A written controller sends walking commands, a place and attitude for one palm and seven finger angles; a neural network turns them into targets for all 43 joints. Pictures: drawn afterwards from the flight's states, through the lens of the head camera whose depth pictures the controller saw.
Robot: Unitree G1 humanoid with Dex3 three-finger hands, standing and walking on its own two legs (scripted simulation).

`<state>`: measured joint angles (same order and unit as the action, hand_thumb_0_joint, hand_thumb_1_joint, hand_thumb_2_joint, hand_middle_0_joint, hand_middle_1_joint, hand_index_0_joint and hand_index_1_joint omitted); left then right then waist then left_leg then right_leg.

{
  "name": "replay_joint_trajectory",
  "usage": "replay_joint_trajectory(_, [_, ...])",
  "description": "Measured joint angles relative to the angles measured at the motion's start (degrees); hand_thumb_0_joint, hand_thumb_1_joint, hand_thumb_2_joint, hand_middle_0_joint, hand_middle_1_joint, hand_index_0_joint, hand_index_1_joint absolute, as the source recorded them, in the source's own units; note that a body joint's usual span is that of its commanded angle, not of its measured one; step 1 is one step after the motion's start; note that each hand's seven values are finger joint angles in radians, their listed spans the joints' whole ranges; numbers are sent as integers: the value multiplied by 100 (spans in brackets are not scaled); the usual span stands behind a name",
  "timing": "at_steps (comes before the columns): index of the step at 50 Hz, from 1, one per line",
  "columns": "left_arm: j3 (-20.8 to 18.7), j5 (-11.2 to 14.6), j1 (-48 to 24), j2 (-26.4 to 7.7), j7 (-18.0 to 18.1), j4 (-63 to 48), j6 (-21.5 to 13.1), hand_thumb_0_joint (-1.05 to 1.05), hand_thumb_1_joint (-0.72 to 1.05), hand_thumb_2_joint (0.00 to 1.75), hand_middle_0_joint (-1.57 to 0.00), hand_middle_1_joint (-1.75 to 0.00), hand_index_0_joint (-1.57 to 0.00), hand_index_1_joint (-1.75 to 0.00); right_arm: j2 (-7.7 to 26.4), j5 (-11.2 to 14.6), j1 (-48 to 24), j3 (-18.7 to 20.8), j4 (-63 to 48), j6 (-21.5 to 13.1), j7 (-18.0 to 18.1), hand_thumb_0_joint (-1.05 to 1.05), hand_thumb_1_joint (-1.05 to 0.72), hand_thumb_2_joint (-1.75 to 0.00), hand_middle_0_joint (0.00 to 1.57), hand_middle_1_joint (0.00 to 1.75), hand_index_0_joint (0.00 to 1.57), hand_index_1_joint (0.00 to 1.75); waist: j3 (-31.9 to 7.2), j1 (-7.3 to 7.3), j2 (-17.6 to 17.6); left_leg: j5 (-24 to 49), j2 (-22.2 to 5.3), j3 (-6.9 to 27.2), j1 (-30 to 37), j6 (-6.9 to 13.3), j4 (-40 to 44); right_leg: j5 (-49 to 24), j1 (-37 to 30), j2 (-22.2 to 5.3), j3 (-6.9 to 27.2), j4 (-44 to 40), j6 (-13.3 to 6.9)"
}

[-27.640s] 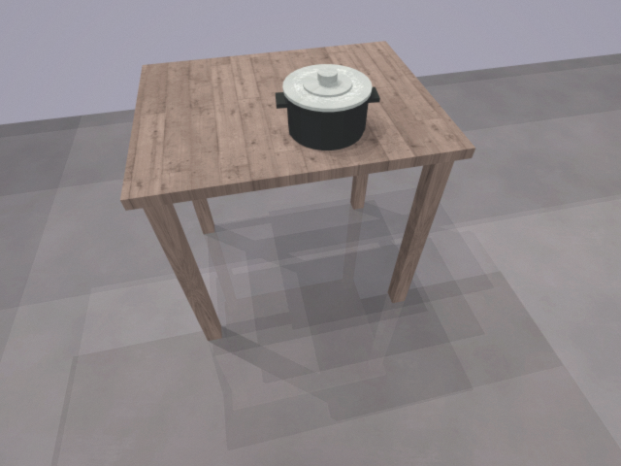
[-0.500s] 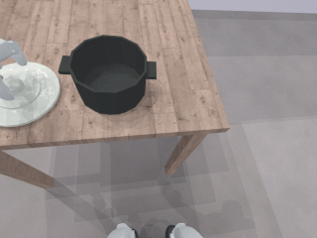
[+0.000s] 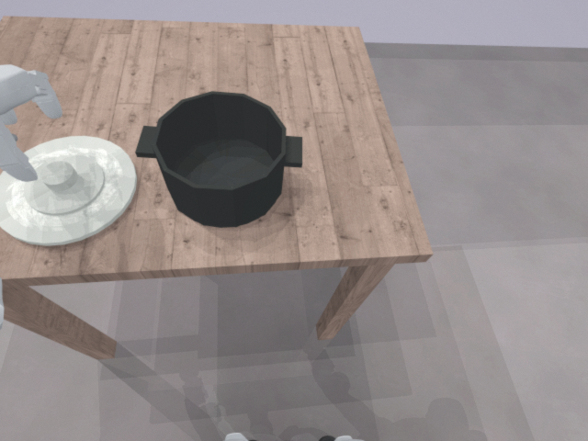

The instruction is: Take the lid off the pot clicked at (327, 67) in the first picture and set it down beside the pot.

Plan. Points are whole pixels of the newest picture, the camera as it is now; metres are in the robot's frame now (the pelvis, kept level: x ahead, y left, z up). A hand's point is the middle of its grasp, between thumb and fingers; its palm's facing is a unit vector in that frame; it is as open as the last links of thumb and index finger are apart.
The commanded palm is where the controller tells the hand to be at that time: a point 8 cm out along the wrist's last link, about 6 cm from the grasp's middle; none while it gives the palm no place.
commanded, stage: raise the empty hand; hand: left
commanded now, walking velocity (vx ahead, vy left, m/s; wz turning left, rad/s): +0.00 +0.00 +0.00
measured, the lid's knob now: (59, 175) +0.50 +0.32 +0.00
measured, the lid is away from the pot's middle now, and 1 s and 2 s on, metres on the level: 0.24 0.24 0.24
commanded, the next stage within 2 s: draw the hand back to the body in 0.40 s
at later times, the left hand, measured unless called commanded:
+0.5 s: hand out of the picture +0.47 +0.32 +0.15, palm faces -0.41 -0.11 -0.91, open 10.9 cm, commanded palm +0.50 +0.31 +0.20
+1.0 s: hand out of the picture +0.42 +0.32 +0.14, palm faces -0.36 -0.09 -0.93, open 10.9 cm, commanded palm +0.41 +0.31 +0.20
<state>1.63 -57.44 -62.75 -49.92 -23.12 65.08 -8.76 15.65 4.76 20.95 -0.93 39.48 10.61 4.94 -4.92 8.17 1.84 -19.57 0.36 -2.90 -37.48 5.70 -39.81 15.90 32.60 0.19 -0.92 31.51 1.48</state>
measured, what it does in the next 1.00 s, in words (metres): stands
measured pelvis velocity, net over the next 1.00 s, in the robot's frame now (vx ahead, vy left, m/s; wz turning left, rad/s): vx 0.00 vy -0.01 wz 0.04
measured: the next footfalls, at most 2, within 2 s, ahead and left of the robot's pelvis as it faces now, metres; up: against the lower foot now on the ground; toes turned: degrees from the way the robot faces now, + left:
none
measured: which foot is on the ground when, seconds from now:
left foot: down 0.00-1.00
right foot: down 0.00-1.00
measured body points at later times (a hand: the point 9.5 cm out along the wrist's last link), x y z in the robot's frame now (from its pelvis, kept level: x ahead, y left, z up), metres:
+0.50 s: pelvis +0.00 +0.00 +0.01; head +0.09 +0.02 +0.45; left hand +0.49 +0.33 +0.20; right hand +0.00 -0.28 -0.11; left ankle -0.01 +0.05 -0.72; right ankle -0.02 -0.16 -0.72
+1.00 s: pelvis +0.00 -0.01 +0.01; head +0.07 +0.00 +0.46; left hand +0.44 +0.32 +0.19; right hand +0.08 -0.28 -0.11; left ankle -0.01 +0.05 -0.72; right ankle -0.02 -0.17 -0.72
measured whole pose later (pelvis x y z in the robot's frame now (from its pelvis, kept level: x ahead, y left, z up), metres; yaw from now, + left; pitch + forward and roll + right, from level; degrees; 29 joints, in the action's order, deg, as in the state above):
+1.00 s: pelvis +0.00 -0.01 +0.01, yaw +2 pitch +11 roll -3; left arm -0.9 -52.2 -48.3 -46.4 -24.1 49.2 -8.5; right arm 15.8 5.0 15.5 -0.1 35.9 13.1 2.3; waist -3.7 4.6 2.5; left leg -15.7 2.2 -2.0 -27.0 5.3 -31.4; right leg 13.8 22.7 -1.3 -1.6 25.3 1.4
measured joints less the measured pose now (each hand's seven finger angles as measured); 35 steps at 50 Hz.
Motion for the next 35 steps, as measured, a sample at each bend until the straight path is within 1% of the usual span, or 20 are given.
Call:
replay_joint_trajectory(14, [176,72,-282,-3,-141,50,115,0,8,47,-31,-96,-31,-97,38,19,-31,10,39,-54,-24,1,-91,-90,20,30,21,30,29,-43,-2,117,53,13,312,7,273,-97,-315,-41,-7,-259,2])
replay_joint_trajectory(17, [141,49,-290,-13,-171,-25,123,0,8,47,-31,-96,-31,-97,37,10,-30,20,35,-50,-35,1,-91,-90,20,30,21,30,34,-40,9,145,64,11,377,3,337,-122,-373,-49,-3,-308,-11])
replay_joint_trajectory(21, [198,89,-384,1,-194,104,169,0,8,47,-31,-96,-31,-97,38,27,-35,14,41,-47,-64,1,-91,-90,20,30,21,30,33,-50,12,169,76,0,432,4,388,-131,-413,-60,9,-332,-4])
replay_joint_trajectory(24, [290,67,-413,33,-225,154,208,0,8,47,-31,-96,-31,-97,39,33,-49,11,53,-38,-78,1,-91,-90,20,30,21,30,43,-60,13,178,79,-2,439,5,398,-131,-415,-64,12,-331,6])
replay_joint_trajectory(27, [233,40,-350,45,-227,76,157,0,8,47,-31,-96,-31,-97,27,15,-53,20,48,-35,-64,1,-91,-90,20,30,21,30,45,-52,7,195,82,-1,446,-1,420,-141,-415,-65,12,-338,8])
replay_joint_trajectory(31, [36,77,-144,13,-171,-46,79,0,8,47,-31,-96,-31,-97,28,6,-46,28,-13,-6,-70,1,-91,-90,20,30,21,30,51,-33,5,212,80,-14,492,-11,464,-152,-445,-63,29,-359,4])
replay_joint_trajectory(35, [-81,117,176,15,-146,-276,80,0,8,47,-31,-96,-31,-97,30,11,-45,47,-91,57,-104,1,-91,-90,20,30,21,30,69,-60,10,236,85,-23,583,-17,536,-168,-525,-67,40,-413,12])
